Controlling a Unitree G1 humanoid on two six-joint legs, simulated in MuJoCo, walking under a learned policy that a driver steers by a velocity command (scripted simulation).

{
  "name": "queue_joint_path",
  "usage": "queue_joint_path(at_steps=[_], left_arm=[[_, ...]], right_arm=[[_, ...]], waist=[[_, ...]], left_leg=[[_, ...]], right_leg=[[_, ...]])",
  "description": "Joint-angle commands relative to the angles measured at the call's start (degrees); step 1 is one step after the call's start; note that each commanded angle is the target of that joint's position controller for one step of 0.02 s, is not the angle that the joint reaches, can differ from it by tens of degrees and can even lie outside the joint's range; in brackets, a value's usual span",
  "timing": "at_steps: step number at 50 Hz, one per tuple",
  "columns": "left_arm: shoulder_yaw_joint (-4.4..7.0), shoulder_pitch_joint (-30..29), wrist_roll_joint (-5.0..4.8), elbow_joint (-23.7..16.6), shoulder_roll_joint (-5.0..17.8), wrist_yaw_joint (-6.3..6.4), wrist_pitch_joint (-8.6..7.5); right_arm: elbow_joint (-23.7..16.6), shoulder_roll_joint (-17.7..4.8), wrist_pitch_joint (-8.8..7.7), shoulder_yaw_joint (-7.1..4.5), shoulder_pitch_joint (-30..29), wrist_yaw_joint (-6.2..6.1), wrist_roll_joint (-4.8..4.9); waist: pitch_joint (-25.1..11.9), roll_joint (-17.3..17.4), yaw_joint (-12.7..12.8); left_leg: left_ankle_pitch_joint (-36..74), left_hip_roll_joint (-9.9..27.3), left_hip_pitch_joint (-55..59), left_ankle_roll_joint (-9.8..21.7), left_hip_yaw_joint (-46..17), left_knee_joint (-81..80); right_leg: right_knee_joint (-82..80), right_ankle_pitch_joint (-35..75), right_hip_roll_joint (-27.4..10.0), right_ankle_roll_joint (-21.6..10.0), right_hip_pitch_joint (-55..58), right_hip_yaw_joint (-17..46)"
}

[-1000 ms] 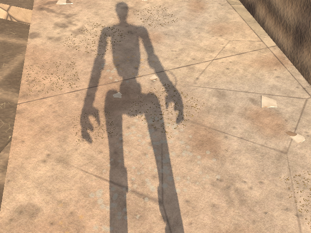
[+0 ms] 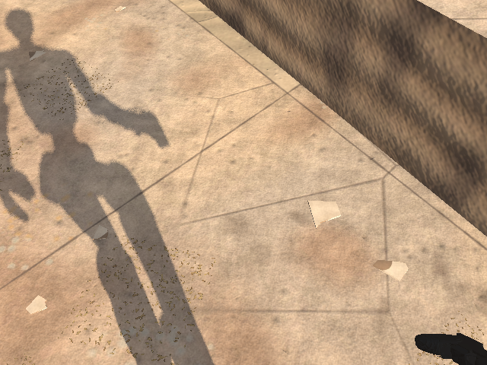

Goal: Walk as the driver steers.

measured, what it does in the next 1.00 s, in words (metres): walks ahead: right foot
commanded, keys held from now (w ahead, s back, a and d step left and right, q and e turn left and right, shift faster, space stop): w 0.64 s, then w+q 0.28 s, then no key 0.08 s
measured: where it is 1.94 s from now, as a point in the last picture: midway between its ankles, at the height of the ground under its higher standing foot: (284, 281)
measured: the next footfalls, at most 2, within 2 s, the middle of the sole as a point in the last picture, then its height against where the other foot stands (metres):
right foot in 0.52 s outside the picture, level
left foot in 1.06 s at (242, 272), level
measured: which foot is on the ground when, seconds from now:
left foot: down 0.00-0.54, up 0.56-1.00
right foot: down 0.00-0.02, up 0.04-0.50, down 0.52-1.00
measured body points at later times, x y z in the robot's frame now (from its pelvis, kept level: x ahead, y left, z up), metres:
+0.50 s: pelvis +0.28 -0.01 +0.00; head +0.31 -0.02 +0.45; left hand +0.53 +0.20 -0.07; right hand +0.25 -0.29 -0.13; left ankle +0.14 +0.12 -0.73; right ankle +0.42 -0.13 -0.72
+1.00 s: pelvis +0.54 -0.02 +0.01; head +0.57 -0.02 +0.46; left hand +0.53 +0.26 -0.12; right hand +0.77 -0.23 -0.09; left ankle +0.71 +0.13 -0.70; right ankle +0.42 -0.13 -0.73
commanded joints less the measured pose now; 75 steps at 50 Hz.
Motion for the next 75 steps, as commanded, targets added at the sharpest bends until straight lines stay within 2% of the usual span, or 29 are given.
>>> queue_joint_path(at_steps=[1,2,3,4,6,10,17,22,24,26,27,28,29,32,36,43,48,52,53,54,55,56,58,59,64,70,72,73,75], left_arm=[[0.58,-2.48,0.96,-4.47,6.00,0.08,-0.33],[-0.75,6.74,-0.27,-3.98,1.32,-0.41,-1.37],[-0.34,4.92,-1.05,-3.59,5.44,-0.46,-2.00],[0.55,-1.85,-1.63,-5.11,8.81,-0.58,-2.29],[0.45,-8.04,0.00,-6.87,7.34,-0.48,-2.48],[0.01,-5.95,0.31,-6.87,3.73,-0.48,-1.44],[-1.22,-19.23,0.27,-10.61,1.84,-1.19,-2.01],[-0.90,-25.04,-0.32,-13.46,3.49,-2.59,-2.63],[-0.18,-21.80,-0.17,-12.97,5.16,-2.83,-2.87],[2.22,-6.14,0.27,-8.67,10.19,-1.94,-2.89],[3.56,2.25,1.50,-7.60,16.01,-1.40,-2.55],[3.19,4.10,0.49,-6.58,14.59,-1.55,-2.01],[1.88,1.47,0.06,-6.92,10.69,-1.53,-1.82],[0.33,-8.51,1.07,-8.15,6.34,-1.87,-1.95],[0.78,-9.86,1.32,-6.55,7.12,-1.85,-3.53],[0.91,-5.99,1.33,-3.08,8.72,-0.54,-3.60],[0.94,-2.22,0.68,-0.28,9.52,-0.07,-1.51],[0.92,-4.38,0.06,-0.35,11.38,1.08,0.46],[0.47,-3.16,0.82,-1.10,10.66,1.19,-0.02],[-1.63,1.85,3.17,-2.65,4.50,0.24,-1.42],[-2.31,6.35,1.25,-0.15,4.96,-1.00,-2.57],[-0.63,0.92,-1.28,-0.46,10.37,-1.48,-2.62],[-1.02,-7.40,-0.42,-2.53,8.32,-0.21,-1.30],[-0.74,-6.87,0.27,-2.42,8.11,0.53,-0.05],[-1.58,-2.78,1.07,-0.95,4.07,2.14,2.97],[-0.89,-7.80,2.19,-1.09,5.35,1.70,3.40],[-0.45,-9.25,2.80,-2.73,9.65,2.00,2.88],[-0.25,-11.75,2.41,-1.57,9.89,1.80,2.71],[-1.48,-13.38,2.48,-1.63,4.90,1.04,1.83]], right_arm=[[-0.41,-12.89,-1.32,-4.16,16.98,-0.54,-0.88],[2.18,-16.51,-0.48,-5.53,23.63,-0.31,-0.71],[2.60,-11.05,-0.03,-4.24,23.90,-0.10,0.92],[1.62,-7.91,0.33,-3.29,19.51,-0.38,1.10],[0.51,-6.02,0.95,-2.35,13.23,-0.30,-0.03],[1.49,-6.12,0.51,-2.13,12.89,-0.02,0.04],[4.11,-9.71,1.67,-2.99,18.32,-1.10,1.17],[6.29,-10.54,3.02,-3.20,21.85,-1.32,1.53],[6.41,-11.62,3.65,-3.50,20.91,-1.58,1.50],[5.60,-9.87,3.95,-2.60,19.79,-1.95,0.90],[3.50,-4.98,3.08,-0.91,23.61,-1.83,-0.08],[4.12,-3.39,1.80,-0.21,25.69,-1.47,0.50],[3.37,-9.17,0.97,-1.73,21.41,-1.01,1.92],[1.75,-8.92,1.43,-2.23,14.87,-1.21,0.63],[2.03,-5.45,4.08,-1.56,16.31,-1.42,0.99],[-1.83,-4.05,3.65,-1.25,5.27,-0.12,0.77],[-6.27,-2.89,3.27,-0.61,-2.03,1.85,0.43],[-3.87,-7.91,2.49,-3.03,11.87,2.55,-0.40],[-2.60,-11.81,2.65,-4.27,17.00,1.60,-0.60],[-2.30,-16.53,3.36,-4.56,20.32,0.27,-2.15],[-2.46,-13.03,3.55,-3.44,23.19,0.16,-1.98],[-2.85,-11.20,4.37,-3.24,21.12,0.03,-1.43],[-3.51,-7.62,4.42,-2.08,11.58,-0.29,-0.06],[-3.48,-6.33,4.50,-1.60,8.88,-0.33,-0.26],[-2.36,-7.36,4.43,-2.14,3.74,-0.07,-1.69],[0.41,-4.99,5.60,-0.81,3.55,-0.78,-0.97],[2.13,-3.44,5.36,-0.23,7.82,-0.66,-1.84],[2.55,-1.68,5.71,-0.03,10.90,-1.00,-1.56],[3.17,-4.90,6.40,-0.73,7.91,-1.76,-1.44]], waist=[[-14.81,-3.90,-11.64],[-22.65,13.35,-9.12],[-19.97,11.79,-10.69],[-10.14,6.24,-11.14],[-1.34,-0.58,-8.18],[-0.66,2.81,-4.76],[1.31,1.81,-8.69],[2.85,2.71,-9.34],[0.94,3.57,-6.67],[-9.13,2.11,0.78],[-18.66,-8.78,1.42],[-23.92,-18.59,0.84],[-16.13,-12.92,1.49],[-2.86,-5.75,-3.62],[-0.71,-6.18,-6.48],[2.31,-4.61,-2.47],[5.10,-3.69,-0.25],[-4.76,-6.62,-9.05],[-9.50,-3.39,-11.06],[-18.30,10.81,-8.44],[-32.46,10.13,-9.82],[-28.53,3.73,-11.86],[-11.49,-1.75,-8.46],[-8.38,-1.49,-5.83],[-8.58,3.98,-2.21],[-3.90,4.07,-2.88],[-0.81,-2.99,-5.41],[-0.91,-12.09,-9.00],[1.05,-10.13,-6.90]], left_leg=[[0.77,9.15,29.81,7.92,-9.35,1.44],[-10.60,21.33,51.71,17.66,-34.27,-1.88],[-22.43,22.61,51.66,16.98,-42.97,-7.98],[-24.43,20.26,43.93,13.94,-35.13,-9.22],[-13.69,15.62,28.76,11.98,-23.90,-12.36],[-0.97,11.97,20.32,11.92,-14.26,-16.64],[3.59,9.12,19.57,9.32,-4.66,-17.99],[4.44,13.44,28.02,8.08,-6.61,-14.00],[13.45,13.80,30.00,6.87,-6.20,-9.30],[20.35,8.81,22.69,3.65,-1.81,9.44],[0.88,2.28,2.30,0.06,1.79,31.40],[-32.38,-3.19,-10.78,-1.17,-3.03,44.05],[-31.27,0.51,-17.08,-0.54,-6.18,48.87],[-18.83,7.08,-12.45,-0.70,-3.57,41.06],[-12.28,8.13,-9.50,-2.39,-4.47,36.57],[7.16,5.39,-11.09,-1.99,-2.96,16.33],[2.43,3.21,-12.62,-0.07,0.56,7.60],[0.86,-3.63,8.41,3.70,4.33,0.86],[20.41,0.61,22.69,5.80,-0.65,1.50],[54.46,17.03,46.43,15.44,-19.54,9.77],[58.15,26.22,56.48,25.20,-34.68,6.78],[50.93,21.98,50.05,21.73,-26.49,4.62],[35.37,15.86,30.74,15.78,-16.41,-0.94],[31.01,14.14,21.69,14.68,-13.83,-3.61],[22.31,10.75,8.40,13.25,-6.74,-8.19],[-23.38,7.17,4.05,6.69,-8.16,-9.36],[-27.25,1.81,3.16,1.45,-5.25,-3.25],[-21.74,-1.02,10.07,-0.15,-0.60,-1.69],[-15.23,-0.38,15.52,-0.39,-0.83,-0.23]], right_leg=[[23.46,38.48,-9.45,-3.26,-9.15,3.43],[44.10,5.56,-0.14,1.59,-31.98,-1.80],[50.38,-7.15,-1.79,1.55,-41.07,1.45],[52.31,-2.51,-4.85,1.35,-44.96,0.84],[46.19,5.11,-9.49,1.65,-42.42,-2.97],[36.78,8.50,-12.46,3.05,-36.56,-5.18],[12.17,28.33,-10.45,4.53,-32.50,-8.68],[5.68,24.27,-9.11,2.15,-33.04,-8.33],[3.66,20.54,-7.53,0.45,-27.11,-9.63],[3.63,21.69,-8.56,-3.25,-3.31,-8.81],[4.70,20.23,-23.19,-10.39,19.63,11.68],[-4.19,11.69,-29.46,-15.84,26.23,31.97],[-6.17,6.32,-27.33,-13.33,20.90,27.63],[-11.16,16.62,-20.54,-9.51,-1.74,10.25],[-16.82,22.90,-19.65,-9.91,-9.38,0.88],[-18.18,27.98,-17.91,-5.81,-5.14,-11.88],[-12.35,40.15,-20.39,-4.52,3.76,-14.72],[8.89,64.46,-18.09,-0.36,4.98,-16.12],[20.50,52.88,-15.21,2.45,-3.82,-17.68],[43.49,2.78,-7.19,6.21,-25.67,-17.84],[56.82,-18.45,-2.97,7.46,-32.94,-4.85],[57.15,-15.03,-6.66,6.80,-33.43,-1.04],[47.69,-7.54,-10.97,7.01,-35.88,-5.29],[43.52,-5.16,-12.07,7.35,-30.68,-5.39],[23.63,3.76,-10.74,8.76,-15.51,-7.58],[5.20,15.67,-9.05,5.68,-7.12,-8.69],[-0.80,21.06,-16.31,2.66,-7.52,-1.11],[-2.82,8.67,-16.21,0.73,-16.11,-0.29],[-4.59,1.13,-12.85,2.92,-20.99,-2.70]])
